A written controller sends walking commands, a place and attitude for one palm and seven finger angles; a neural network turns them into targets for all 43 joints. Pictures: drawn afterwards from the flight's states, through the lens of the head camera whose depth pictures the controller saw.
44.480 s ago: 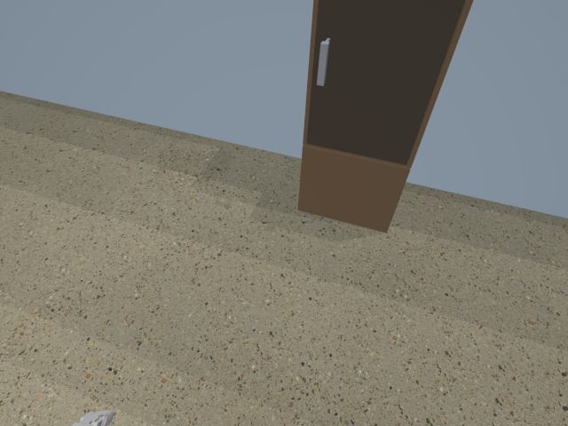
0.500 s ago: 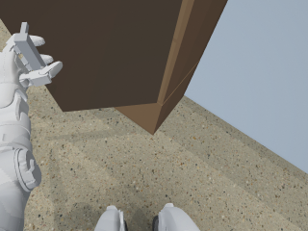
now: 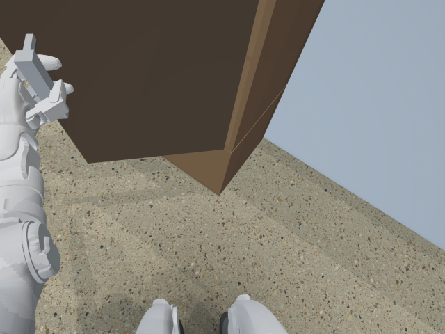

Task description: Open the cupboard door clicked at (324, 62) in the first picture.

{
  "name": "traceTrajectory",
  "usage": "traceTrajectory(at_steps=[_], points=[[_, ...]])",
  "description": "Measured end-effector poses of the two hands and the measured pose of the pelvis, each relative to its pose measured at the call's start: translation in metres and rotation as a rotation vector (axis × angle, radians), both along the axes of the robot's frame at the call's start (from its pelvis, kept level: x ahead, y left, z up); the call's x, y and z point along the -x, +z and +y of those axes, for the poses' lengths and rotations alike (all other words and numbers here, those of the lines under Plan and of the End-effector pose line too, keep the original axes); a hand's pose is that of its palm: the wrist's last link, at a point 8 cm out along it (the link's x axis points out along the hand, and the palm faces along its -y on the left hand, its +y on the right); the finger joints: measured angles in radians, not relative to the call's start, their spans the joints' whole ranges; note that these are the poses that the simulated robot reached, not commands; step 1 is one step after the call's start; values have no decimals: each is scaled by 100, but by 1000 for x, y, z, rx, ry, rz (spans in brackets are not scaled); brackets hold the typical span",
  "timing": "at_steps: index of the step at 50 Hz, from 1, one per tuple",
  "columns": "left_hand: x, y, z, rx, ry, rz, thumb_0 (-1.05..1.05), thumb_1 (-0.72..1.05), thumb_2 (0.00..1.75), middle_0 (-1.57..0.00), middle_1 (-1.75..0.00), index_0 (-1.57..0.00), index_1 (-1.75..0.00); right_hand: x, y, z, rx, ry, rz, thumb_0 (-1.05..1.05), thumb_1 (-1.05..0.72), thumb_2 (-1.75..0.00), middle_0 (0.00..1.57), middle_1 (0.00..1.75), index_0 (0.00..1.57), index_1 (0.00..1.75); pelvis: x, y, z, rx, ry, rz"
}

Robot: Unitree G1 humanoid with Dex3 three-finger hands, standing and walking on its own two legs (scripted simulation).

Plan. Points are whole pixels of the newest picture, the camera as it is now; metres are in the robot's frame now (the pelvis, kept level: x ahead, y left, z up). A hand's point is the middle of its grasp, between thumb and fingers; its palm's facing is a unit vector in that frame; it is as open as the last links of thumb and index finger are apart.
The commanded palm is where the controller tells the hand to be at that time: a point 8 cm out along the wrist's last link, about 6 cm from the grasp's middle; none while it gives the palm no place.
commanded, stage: pull the door open along its arc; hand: left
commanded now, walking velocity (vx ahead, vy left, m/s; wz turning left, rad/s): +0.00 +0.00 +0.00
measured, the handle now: (46, 79) +0.55 +0.27 +0.07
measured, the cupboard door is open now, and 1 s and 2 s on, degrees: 45 86 89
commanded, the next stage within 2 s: open thumb and fingers to let go in 0.80 s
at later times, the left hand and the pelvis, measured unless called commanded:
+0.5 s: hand (95, 181) +0.35 +0.17 +0.07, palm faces +0.29 -0.95 +0.08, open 6.4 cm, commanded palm +0.29 +0.24 +0.07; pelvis +0.02 +0.00 +0.02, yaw +0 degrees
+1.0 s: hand (152, 216) +0.29 +0.09 +0.07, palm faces +0.53 -0.85 -0.02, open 6.3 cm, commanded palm +0.25 +0.13 +0.07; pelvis +0.01 -0.06 +0.02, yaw +5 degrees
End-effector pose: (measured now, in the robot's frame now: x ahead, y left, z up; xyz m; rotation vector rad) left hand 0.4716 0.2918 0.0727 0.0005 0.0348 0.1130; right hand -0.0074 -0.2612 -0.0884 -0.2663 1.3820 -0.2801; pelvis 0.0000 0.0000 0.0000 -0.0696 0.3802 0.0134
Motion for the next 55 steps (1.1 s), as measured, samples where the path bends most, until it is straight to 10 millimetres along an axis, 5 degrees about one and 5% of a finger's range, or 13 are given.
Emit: traceTrajectory(at_steps=[8, 15, 26, 32, 38, 47, 55], points=[[24, -1, -6, -5, -6, -9, 1, 71, 76, -34, -135, -35, -135, -19, 2, 4, -36, -12, -53, 0, -91, -90, 21, 30, 20, 30, -9, 7, 1, -9, -13, -25], [71, -2, -19, 1, -42, -29, 0, 69, 72, -34, -135, -35, -135, -63, 8, 10, -75, 17, -188, 1, -91, -90, 21, 30, 20, 30, -18, 16, 3, -17, -15, -68], [163, -2, -86, 75, 206, -50, 2, 64, 70, -34, -132, -36, -130, -166, 20, 31, -162, 205, -469, 1, -91, -90, 20, 30, 20, 30, -17, 19, -3, -46, -5, -134], [192, 0, -118, 48, 314, -29, 1, 63, 70, -35, -130, -36, -131, -199, 28, 41, -188, 288, -540, 1, -91, -90, 20, 30, 20, 30, -13, 19, -17, -60, 19, -173], [208, 3, -141, 21, 394, -6, 1, 63, 72, -35, -127, -35, -132, -204, 29, 35, -200, 308, -554, 1, -91, -90, 20, 30, 20, 30, -13, 20, -33, -71, 37, -195], [222, 3, -169, -3, 435, -2, 1, 67, 76, -31, -130, -33, -133, -182, 12, 0, -172, 303, -490, 1, -90, -90, 20, 30, 20, 30, -12, 19, -53, -88, 64, -204], [223, 2, -168, -52, 431, -17, 1, 57, 75, -35, -131, -33, -132, -165, 0, -24, -144, 275, -440, 1, -91, -90, 20, 30, 20, 30, -5, 18, -65, -104, 67, -200]])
